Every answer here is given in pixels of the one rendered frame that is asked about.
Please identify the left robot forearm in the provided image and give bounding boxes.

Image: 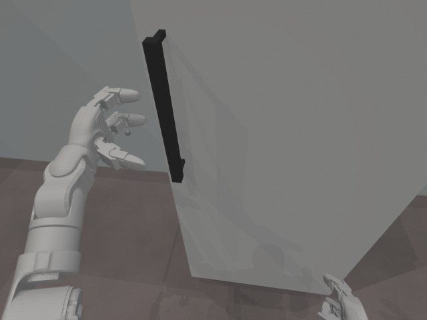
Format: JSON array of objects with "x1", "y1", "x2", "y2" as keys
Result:
[{"x1": 1, "y1": 145, "x2": 98, "y2": 320}]

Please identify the handle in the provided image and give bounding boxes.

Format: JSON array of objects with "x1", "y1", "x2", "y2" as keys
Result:
[{"x1": 142, "y1": 29, "x2": 185, "y2": 183}]

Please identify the left robot upper arm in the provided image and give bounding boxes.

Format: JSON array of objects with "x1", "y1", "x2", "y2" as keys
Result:
[{"x1": 5, "y1": 286, "x2": 84, "y2": 320}]

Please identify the left robot hand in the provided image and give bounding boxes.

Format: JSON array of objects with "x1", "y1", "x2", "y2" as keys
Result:
[{"x1": 67, "y1": 86, "x2": 147, "y2": 171}]

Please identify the fridge door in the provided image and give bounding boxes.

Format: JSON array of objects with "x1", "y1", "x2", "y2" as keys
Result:
[{"x1": 130, "y1": 0, "x2": 427, "y2": 295}]

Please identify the right robot hand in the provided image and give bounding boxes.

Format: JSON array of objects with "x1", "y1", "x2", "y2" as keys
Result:
[{"x1": 318, "y1": 273, "x2": 368, "y2": 320}]

